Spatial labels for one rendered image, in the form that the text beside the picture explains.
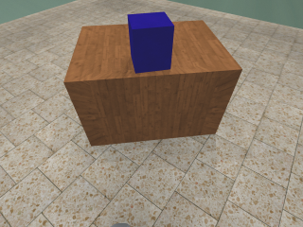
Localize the pedestal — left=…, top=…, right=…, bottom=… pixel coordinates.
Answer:
left=63, top=20, right=242, bottom=147

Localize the carton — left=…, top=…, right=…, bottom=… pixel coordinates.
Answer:
left=127, top=11, right=174, bottom=74

